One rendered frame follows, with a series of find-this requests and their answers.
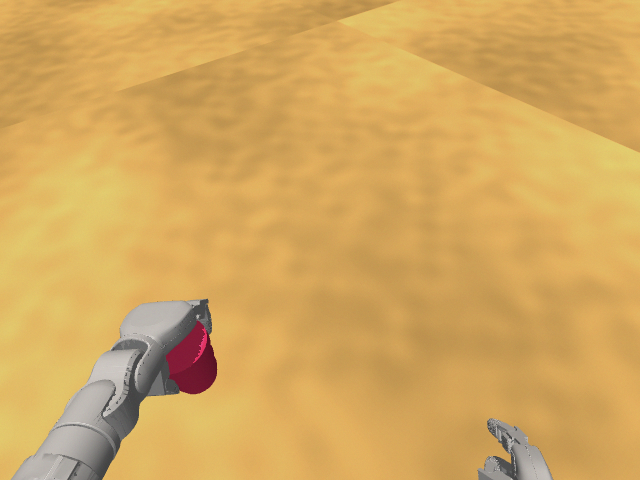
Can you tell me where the left robot arm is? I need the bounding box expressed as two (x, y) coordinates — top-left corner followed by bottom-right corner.
(11, 334), (165, 480)

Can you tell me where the right robot hand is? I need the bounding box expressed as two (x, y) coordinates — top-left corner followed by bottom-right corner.
(478, 418), (553, 480)

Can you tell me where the left robot hand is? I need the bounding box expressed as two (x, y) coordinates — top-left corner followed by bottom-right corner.
(120, 299), (212, 396)

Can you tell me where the cup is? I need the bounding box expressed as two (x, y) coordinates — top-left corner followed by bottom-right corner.
(166, 321), (217, 394)

